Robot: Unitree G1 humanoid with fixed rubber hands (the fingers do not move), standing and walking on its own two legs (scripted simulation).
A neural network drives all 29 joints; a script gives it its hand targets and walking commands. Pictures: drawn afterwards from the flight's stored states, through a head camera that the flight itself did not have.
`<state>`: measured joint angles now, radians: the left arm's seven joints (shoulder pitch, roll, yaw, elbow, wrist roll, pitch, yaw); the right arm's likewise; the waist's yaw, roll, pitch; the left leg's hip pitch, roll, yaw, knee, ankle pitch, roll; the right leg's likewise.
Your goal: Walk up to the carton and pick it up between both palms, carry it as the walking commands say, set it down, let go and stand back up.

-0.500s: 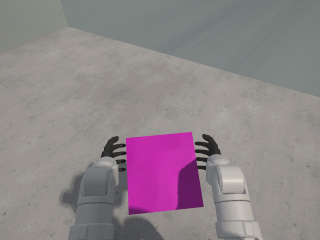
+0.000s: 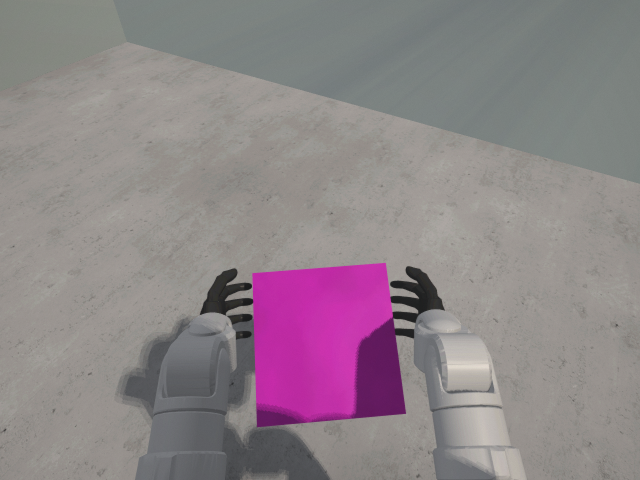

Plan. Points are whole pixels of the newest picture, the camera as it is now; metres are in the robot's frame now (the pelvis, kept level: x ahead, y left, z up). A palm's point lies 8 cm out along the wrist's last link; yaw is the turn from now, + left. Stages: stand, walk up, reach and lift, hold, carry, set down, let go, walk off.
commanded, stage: carry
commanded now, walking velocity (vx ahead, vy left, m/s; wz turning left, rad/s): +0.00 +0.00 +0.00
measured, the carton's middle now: (323, 343) +0.33 -0.01 -0.05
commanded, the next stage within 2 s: hold in 1.10 s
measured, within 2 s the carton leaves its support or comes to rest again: neither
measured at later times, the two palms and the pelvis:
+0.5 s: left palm (221, 315) +0.31 +0.12 +0.06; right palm (431, 314) +0.31 -0.14 +0.06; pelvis +0.02 +0.00 +0.00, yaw +0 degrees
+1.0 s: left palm (222, 310) +0.32 +0.12 +0.06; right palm (430, 309) +0.31 -0.14 +0.06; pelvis +0.02 -0.01 +0.00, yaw +0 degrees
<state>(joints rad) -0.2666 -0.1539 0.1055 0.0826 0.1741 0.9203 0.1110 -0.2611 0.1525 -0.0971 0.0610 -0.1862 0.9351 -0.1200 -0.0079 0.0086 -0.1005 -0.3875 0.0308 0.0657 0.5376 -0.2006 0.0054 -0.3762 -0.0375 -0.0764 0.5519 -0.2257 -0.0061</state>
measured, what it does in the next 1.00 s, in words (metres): stands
